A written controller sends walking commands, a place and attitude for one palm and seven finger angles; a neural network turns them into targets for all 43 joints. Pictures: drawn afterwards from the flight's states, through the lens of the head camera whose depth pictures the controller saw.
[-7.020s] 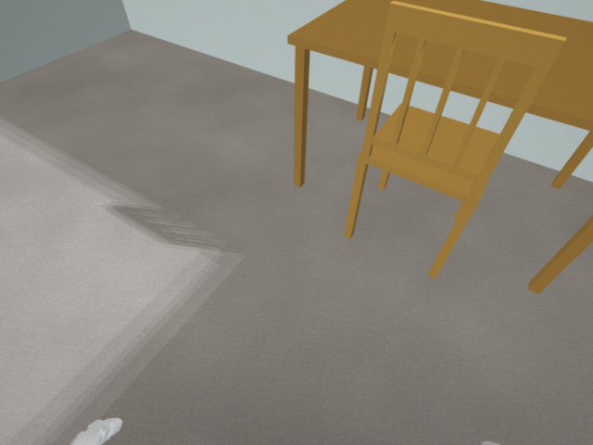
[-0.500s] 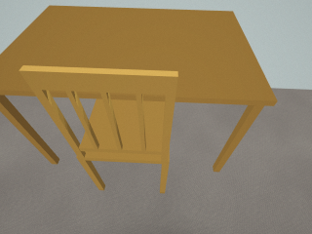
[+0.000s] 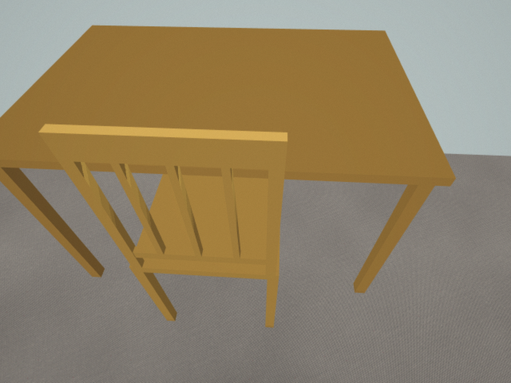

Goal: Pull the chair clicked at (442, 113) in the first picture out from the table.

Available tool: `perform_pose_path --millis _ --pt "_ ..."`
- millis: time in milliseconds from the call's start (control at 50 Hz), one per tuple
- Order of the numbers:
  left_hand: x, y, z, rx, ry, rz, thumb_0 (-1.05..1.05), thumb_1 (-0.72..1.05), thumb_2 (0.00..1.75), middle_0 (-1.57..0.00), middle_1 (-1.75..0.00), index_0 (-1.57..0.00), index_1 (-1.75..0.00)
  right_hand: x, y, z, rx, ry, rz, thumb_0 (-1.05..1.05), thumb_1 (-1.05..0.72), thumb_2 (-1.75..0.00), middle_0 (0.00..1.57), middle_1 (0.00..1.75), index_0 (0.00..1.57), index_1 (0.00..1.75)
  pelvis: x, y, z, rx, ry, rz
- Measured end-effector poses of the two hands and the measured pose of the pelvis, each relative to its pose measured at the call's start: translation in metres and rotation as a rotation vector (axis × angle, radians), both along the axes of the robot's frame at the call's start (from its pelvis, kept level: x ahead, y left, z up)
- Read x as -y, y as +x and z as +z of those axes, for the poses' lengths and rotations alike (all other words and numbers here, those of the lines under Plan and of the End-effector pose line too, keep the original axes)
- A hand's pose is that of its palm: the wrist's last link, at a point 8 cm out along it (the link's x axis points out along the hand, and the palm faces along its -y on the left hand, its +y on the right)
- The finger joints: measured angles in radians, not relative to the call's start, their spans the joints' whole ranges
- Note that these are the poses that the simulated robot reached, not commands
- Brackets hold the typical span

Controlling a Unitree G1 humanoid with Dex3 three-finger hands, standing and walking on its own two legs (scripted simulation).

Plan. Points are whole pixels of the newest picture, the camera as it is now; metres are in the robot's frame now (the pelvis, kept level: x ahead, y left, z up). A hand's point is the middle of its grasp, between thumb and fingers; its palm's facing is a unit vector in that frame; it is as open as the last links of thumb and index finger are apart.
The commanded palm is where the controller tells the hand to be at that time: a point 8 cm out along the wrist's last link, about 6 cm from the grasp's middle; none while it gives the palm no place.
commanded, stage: come to a stop and stand still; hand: left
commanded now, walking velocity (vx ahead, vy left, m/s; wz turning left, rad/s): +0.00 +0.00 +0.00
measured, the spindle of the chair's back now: (187, 215) +0.45 +0.18 -0.07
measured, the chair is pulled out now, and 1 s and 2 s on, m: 0.00 0.00 0.00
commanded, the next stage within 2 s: look again from close up in 0.42 s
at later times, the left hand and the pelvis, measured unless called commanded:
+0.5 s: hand out of the picture -0.05 +0.14 -0.17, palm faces +0.05 -0.98 -0.18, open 7.3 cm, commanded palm none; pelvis -0.02 -0.02 +0.00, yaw +1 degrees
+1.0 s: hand out of the picture -0.01 +0.21 -0.17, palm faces +0.02 -0.98 -0.20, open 7.3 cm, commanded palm none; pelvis -0.03 +0.04 +0.00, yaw +0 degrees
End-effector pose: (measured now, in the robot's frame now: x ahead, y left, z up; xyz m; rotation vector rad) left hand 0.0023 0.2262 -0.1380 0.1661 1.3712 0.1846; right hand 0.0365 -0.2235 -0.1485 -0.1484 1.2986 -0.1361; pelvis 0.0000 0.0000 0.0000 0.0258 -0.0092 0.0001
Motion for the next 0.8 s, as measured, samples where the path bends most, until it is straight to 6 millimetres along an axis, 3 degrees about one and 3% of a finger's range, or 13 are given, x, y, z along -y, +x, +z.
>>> perform_pose_path --millis 120,240,520,640,800 --pt "0.016 -0.019 -0.001 -0.009 -0.021 0.010 0.01 0.91 0.90 -0.20 -0.30 -0.20 -0.30 0.009 -0.012 0.002 -0.017 0.003 0.016 0.00 -0.94 -0.89 0.19 0.30 0.20 0.30 0.009 -0.006 0.002 0.013 -0.003 0.006" --pt "0.029 -0.038 -0.003 -0.031 -0.044 0.019 0.01 0.91 0.90 -0.20 -0.30 -0.20 -0.30 0.012 -0.037 0.002 -0.071 0.012 0.017 0.00 -0.93 -0.89 0.19 0.30 0.20 0.30 0.016 -0.013 0.003 0.019 -0.007 0.010" --pt "0.037 -0.060 -0.002 -0.077 -0.051 0.031 0.01 0.91 0.90 -0.20 -0.30 -0.20 -0.30 -0.008 -0.096 -0.001 -0.198 0.071 -0.016 0.00 -0.91 -0.89 0.19 0.30 0.20 0.30 0.020 -0.021 0.003 0.012 -0.011 0.011" --pt "0.026 -0.057 -0.003 -0.053 -0.036 -0.004 0.01 0.91 0.90 -0.20 -0.30 -0.21 -0.30 -0.015 -0.090 -0.009 -0.142 0.072 -0.046 0.00 -0.91 -0.89 0.19 0.30 0.20 0.30 0.006 -0.030 -0.003 -0.003 -0.041 0.006" --pt "-0.011 -0.028 -0.007 0.030 -0.016 -0.008 0.01 0.92 0.90 -0.20 -0.30 -0.21 -0.30 -0.037 -0.083 -0.008 -0.080 0.056 -0.031 0.01 -0.93 -0.89 0.19 0.30 0.20 0.30 -0.017 -0.030 -0.005 0.008 -0.031 0.004"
